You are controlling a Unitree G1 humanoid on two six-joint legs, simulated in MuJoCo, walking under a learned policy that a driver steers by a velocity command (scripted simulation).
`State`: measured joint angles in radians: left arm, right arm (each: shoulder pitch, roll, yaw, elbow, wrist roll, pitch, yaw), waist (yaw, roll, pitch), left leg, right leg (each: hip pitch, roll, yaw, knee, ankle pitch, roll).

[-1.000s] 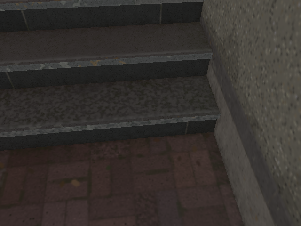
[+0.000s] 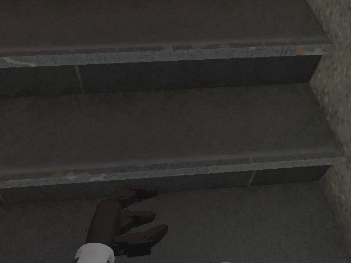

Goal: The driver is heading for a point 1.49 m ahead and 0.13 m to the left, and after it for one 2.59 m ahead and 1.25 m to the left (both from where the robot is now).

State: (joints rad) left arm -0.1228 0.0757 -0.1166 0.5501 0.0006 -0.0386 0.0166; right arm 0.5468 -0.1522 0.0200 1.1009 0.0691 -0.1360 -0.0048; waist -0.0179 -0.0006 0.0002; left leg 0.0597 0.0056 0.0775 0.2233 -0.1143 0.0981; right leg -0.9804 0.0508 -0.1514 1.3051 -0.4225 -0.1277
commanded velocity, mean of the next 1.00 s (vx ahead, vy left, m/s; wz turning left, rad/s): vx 1.00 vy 0.00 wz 0.00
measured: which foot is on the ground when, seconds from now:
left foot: down 0.00-0.00, up 0.02-0.36, down 0.38-0.70, up 0.72-1.00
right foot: down 0.00-0.38, up 0.40-0.66, down 0.68-1.00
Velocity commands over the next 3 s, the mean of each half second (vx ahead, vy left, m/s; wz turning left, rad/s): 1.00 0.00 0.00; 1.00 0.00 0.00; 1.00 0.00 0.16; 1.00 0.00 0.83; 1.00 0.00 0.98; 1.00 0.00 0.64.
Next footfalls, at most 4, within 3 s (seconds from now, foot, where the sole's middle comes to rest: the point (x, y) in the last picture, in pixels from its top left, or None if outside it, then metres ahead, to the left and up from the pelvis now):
0.38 left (147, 240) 0.42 0.09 -0.46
0.68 right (206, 118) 0.72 -0.08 -0.29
1.04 left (143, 23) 0.94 0.11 -0.12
1.32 right None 1.27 -0.12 0.05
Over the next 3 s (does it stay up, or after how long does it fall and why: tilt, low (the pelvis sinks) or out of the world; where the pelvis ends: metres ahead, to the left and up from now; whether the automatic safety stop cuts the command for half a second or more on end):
stays up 2.30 0.55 1.34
